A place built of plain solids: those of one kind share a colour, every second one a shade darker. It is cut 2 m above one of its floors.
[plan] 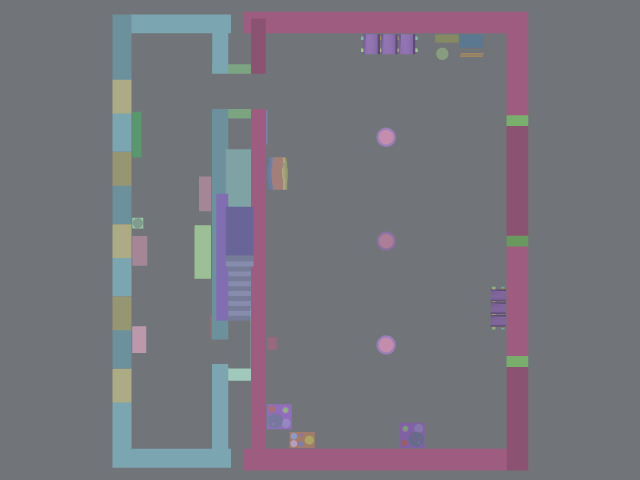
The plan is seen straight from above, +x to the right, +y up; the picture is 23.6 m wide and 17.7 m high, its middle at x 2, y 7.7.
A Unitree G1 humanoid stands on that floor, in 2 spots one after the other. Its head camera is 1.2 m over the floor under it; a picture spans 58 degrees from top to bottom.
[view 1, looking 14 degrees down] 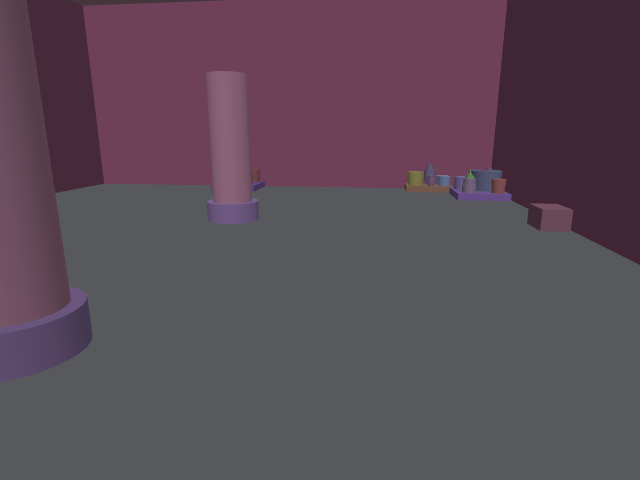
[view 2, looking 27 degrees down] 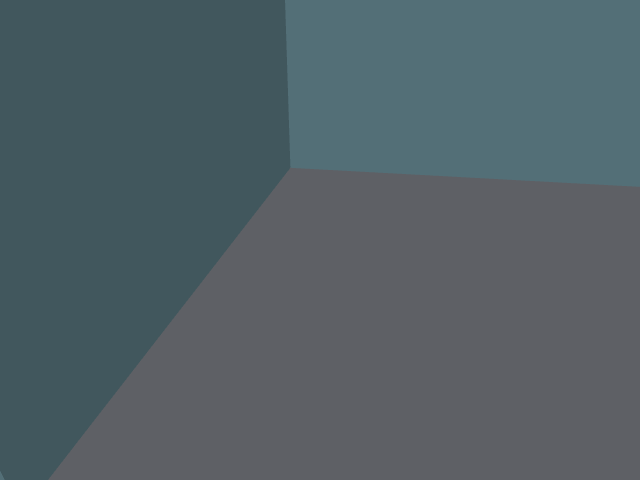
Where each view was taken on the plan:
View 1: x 2.49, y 9.68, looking -83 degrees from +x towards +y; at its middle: ground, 4.96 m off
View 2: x -2.90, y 3.69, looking -80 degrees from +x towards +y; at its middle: ground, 2.64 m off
